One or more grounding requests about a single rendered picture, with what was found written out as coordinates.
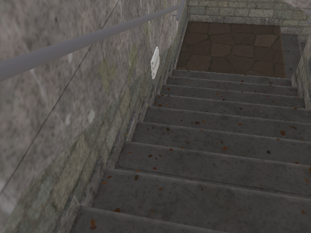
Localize stairs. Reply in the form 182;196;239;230
70;69;311;233
281;34;306;79

